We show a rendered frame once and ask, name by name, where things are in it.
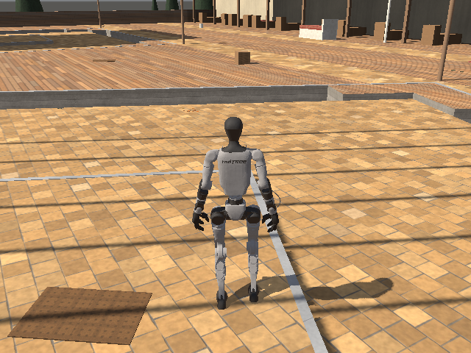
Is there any robot right hand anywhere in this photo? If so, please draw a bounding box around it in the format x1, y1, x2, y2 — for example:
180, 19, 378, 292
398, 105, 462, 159
262, 213, 279, 232

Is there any robot left forearm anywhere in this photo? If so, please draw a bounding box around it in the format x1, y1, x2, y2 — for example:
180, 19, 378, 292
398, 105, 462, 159
194, 179, 208, 214

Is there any robot left upper arm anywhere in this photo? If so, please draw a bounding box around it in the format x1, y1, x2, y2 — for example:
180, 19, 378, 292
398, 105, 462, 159
201, 149, 219, 190

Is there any robot left hand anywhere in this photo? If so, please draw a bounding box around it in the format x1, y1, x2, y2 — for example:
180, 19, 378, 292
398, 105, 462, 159
192, 212, 209, 231

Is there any right robot shin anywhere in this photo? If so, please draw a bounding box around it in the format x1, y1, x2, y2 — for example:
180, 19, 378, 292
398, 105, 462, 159
248, 241, 258, 292

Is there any humanoid robot head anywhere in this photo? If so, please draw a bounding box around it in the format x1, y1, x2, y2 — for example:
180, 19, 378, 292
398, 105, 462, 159
222, 117, 247, 153

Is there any robot right upper arm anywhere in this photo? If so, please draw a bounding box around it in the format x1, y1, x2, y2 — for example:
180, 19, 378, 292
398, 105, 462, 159
249, 149, 269, 190

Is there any robot right forearm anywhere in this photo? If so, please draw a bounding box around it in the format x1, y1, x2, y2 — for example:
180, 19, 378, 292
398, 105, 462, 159
261, 178, 277, 215

